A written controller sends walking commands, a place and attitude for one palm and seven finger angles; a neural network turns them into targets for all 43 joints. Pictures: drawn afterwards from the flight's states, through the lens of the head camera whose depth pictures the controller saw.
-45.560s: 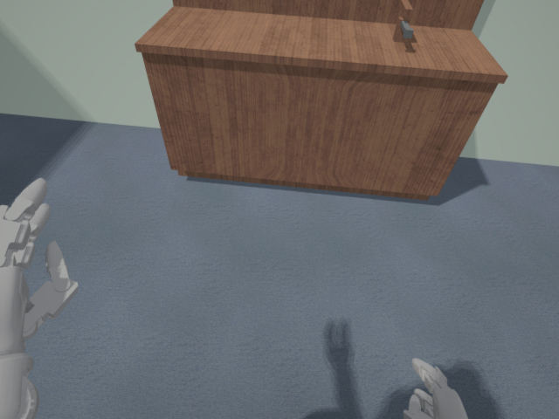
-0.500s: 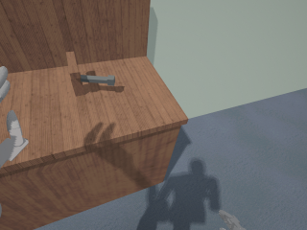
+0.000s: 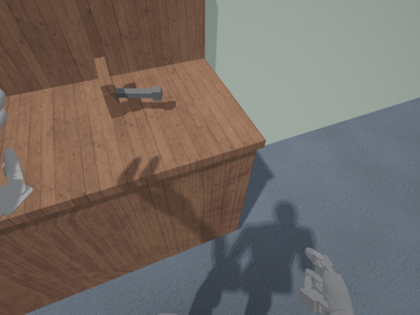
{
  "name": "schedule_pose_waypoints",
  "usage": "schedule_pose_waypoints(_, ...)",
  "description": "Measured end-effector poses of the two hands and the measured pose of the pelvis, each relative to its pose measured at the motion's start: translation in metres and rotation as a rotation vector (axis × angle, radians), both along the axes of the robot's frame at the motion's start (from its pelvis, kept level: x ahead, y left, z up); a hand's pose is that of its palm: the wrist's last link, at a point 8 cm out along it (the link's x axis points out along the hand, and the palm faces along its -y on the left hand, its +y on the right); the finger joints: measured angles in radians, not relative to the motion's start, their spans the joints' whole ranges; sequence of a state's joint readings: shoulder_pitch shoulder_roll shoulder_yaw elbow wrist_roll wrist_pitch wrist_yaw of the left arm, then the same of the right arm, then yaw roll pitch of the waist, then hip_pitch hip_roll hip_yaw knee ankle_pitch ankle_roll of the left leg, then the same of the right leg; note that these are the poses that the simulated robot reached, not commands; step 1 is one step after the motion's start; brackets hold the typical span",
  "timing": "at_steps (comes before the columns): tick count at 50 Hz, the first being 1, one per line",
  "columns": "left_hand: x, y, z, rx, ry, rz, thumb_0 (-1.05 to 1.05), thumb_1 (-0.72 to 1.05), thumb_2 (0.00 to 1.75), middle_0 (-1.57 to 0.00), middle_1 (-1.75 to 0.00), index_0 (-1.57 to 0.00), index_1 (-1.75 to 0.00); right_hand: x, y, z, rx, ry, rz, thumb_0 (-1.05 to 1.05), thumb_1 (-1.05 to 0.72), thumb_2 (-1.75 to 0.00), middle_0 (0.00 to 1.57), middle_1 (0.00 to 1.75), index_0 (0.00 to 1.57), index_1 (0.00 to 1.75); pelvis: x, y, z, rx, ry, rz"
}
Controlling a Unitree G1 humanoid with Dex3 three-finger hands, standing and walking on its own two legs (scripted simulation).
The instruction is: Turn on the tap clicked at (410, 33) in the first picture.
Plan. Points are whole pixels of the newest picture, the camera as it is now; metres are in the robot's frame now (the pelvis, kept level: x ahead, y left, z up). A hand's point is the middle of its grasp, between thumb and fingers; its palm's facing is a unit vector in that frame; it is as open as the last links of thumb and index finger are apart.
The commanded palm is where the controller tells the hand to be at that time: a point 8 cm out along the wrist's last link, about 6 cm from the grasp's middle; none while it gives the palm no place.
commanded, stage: come to a stop and stand still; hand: left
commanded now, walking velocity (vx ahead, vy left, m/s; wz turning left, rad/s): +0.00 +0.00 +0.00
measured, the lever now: (157, 93) +0.65 +0.18 +0.04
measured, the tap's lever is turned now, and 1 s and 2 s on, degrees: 68 68 68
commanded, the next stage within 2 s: look again from close up in 0.90 s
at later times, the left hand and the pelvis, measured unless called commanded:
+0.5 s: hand out of the picture +0.18 +0.26 +0.21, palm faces +0.42 -0.76 -0.50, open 7.4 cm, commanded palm +0.11 +0.30 +0.19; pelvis -0.03 +0.01 +0.00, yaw +3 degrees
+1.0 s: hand out of the picture +0.17 +0.28 +0.19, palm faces +0.46 -0.79 -0.42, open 7.4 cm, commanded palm +0.12 +0.31 +0.19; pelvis -0.03 +0.02 +0.01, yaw +3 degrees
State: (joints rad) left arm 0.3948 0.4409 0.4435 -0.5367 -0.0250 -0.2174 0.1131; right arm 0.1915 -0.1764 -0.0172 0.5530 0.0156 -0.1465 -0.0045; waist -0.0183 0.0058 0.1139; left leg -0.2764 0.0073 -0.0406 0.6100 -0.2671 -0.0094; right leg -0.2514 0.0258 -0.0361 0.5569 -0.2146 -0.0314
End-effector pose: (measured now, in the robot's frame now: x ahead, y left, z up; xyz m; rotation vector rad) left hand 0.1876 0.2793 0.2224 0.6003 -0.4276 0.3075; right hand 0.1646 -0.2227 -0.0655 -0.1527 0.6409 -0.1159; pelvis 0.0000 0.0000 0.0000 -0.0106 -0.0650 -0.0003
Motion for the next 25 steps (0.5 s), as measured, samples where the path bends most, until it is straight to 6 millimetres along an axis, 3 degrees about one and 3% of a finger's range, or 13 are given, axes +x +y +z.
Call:
schedule_pose_waypoints(4, -0.024, 0.010, -0.002, -0.009, 0.049, 0.047, 0.01, 0.89, 0.90, -0.22, -0.30, -0.21, -0.30, -0.013, 0.008, -0.014, 0.036, 0.066, 0.008, 0.01, -0.90, -0.90, 0.20, 0.30, 0.20, 0.30, -0.002, 0.003, 0.001, -0.021, 0.009, 0.020)
schedule_pose_waypoints(8, -0.040, 0.028, -0.036, -0.128, 0.137, 0.129, 0.00, 0.89, 0.90, -0.21, -0.30, -0.21, -0.30, -0.030, 0.009, -0.017, -0.004, 0.137, 0.014, 0.01, -0.90, -0.90, 0.20, 0.30, 0.20, 0.30, -0.005, 0.008, 0.003, 0.009, 0.032, 0.018)
schedule_pose_waypoints(13, -0.038, 0.038, -0.067, -0.269, 0.121, 0.155, 0.01, 0.89, 0.90, -0.21, -0.30, -0.20, -0.30, -0.038, 0.012, -0.015, -0.081, 0.148, 0.021, 0.01, -0.90, -0.90, 0.20, 0.30, 0.20, 0.30, -0.015, 0.016, -0.003, 0.044, -0.004, 0.016)
schedule_pose_waypoints(16, -0.032, 0.029, -0.055, -0.269, 0.083, 0.108, 0.01, 0.89, 0.90, -0.21, -0.30, -0.20, -0.30, -0.038, 0.018, -0.005, -0.069, 0.099, 0.024, 0.01, -0.90, -0.90, 0.20, 0.30, 0.20, 0.30, -0.021, 0.016, 0.001, 0.036, -0.011, 0.033)
schedule_pose_waypoints(19, -0.033, 0.018, -0.027, -0.183, 0.028, 0.051, 0.02, 0.89, 0.90, -0.21, -0.30, -0.20, -0.30, -0.036, 0.024, 0.000, -0.029, 0.063, 0.042, 0.01, -0.90, -0.90, 0.20, 0.30, 0.20, 0.30, -0.026, 0.014, 0.005, 0.020, 0.004, 0.050)
schedule_pose_waypoints(22, -0.042, 0.012, -0.004, -0.047, -0.002, 0.030, 0.01, 0.89, 0.90, -0.22, -0.30, -0.20, -0.30, -0.034, 0.024, -0.005, 0.010, 0.041, 0.050, 0.01, -0.90, -0.90, 0.20, 0.30, 0.20, 0.30, -0.028, 0.011, 0.002, 0.014, 0.025, 0.038)
schedule_pose_waypoints(25, -0.051, 0.016, 0.002, 0.010, 0.043, 0.054, 0.01, 0.89, 0.90, -0.22, -0.30, -0.21, -0.30, -0.035, 0.021, -0.014, 0.035, 0.065, 0.044, 0.01, -0.90, -0.90, 0.20, 0.30, 0.20, 0.30, -0.030, 0.010, 0.004, -0.032, 0.023, 0.058)
